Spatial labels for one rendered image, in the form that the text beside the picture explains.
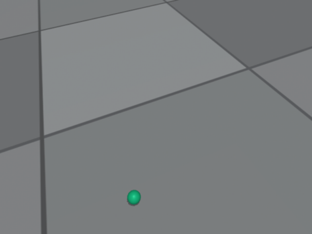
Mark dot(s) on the ball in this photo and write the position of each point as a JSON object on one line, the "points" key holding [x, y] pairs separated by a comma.
{"points": [[133, 197]]}

